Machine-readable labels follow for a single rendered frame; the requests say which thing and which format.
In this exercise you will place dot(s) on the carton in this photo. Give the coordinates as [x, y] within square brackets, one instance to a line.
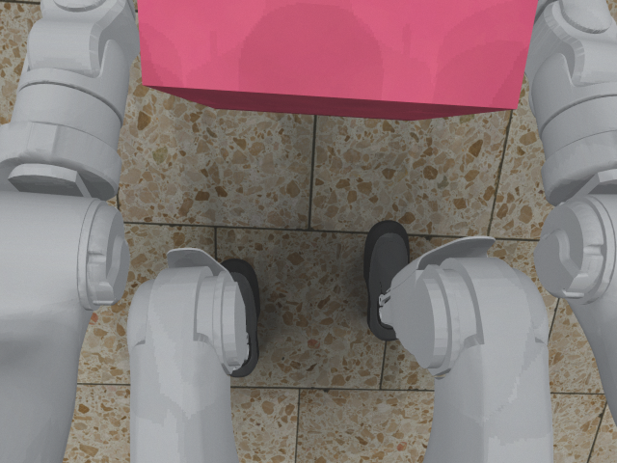
[405, 60]

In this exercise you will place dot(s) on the right robot forearm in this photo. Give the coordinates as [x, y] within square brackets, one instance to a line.
[571, 68]

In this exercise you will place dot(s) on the left robot upper arm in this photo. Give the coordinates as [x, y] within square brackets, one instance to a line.
[61, 258]

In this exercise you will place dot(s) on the robot left thigh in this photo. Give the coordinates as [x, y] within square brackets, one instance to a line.
[180, 409]

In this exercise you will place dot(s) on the left robot forearm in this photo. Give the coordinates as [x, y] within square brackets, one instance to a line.
[70, 101]

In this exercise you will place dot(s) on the robot right foot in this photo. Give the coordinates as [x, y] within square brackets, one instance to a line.
[386, 252]

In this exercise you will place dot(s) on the right robot upper arm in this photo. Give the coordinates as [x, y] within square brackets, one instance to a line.
[576, 259]

